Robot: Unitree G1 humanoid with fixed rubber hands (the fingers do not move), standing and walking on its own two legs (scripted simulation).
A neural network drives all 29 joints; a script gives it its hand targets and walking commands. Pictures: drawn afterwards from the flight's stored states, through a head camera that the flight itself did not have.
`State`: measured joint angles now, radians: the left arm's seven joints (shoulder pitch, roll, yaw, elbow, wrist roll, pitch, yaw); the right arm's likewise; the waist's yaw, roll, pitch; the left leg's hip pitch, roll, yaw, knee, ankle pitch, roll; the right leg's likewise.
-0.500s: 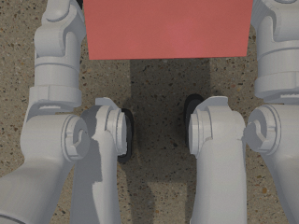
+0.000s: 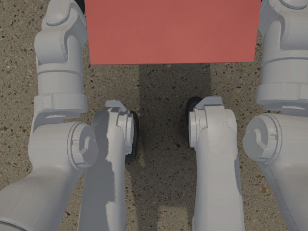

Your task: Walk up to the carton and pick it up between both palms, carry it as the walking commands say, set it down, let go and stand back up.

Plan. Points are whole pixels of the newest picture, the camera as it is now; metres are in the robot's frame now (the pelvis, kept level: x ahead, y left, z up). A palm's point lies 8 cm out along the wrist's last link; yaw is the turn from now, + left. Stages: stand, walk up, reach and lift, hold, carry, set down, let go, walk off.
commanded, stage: reach and lift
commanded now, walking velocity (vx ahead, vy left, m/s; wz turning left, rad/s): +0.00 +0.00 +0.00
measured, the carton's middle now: (169, 2) +0.55 -0.04 -0.18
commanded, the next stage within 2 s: none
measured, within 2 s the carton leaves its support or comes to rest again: neither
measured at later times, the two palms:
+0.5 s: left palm out of the picture +0.52 +0.14 -0.03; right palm out of the picture +0.52 -0.21 -0.03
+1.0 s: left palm out of the picture +0.51 +0.14 +0.04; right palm out of the picture +0.50 -0.20 +0.04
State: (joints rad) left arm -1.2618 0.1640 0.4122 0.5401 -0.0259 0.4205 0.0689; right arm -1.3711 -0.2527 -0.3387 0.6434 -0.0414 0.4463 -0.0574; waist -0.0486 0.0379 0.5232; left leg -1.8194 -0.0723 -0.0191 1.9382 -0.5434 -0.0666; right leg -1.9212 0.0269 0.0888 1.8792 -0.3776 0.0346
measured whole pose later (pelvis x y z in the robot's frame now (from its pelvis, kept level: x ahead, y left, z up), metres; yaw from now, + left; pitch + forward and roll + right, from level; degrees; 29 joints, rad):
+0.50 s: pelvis +0.00 +0.00 +0.06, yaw +0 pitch +21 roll +3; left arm -1.18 0.13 0.42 0.47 -0.01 0.44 0.05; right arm -1.28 -0.19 -0.36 0.52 -0.08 0.49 -0.05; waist -0.04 0.03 0.52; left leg -1.61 -0.08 -0.02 1.74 -0.50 -0.06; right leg -1.71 0.03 0.10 1.69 -0.35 0.04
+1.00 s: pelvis +0.00 +0.00 +0.12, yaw -1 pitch +17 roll +3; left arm -1.08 0.12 0.41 0.44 0.01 0.43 0.02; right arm -1.18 -0.14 -0.36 0.45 -0.11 0.51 -0.05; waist -0.04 0.03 0.53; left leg -1.37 -0.08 -0.04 1.54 -0.46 -0.06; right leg -1.46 0.04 0.10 1.50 -0.33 0.03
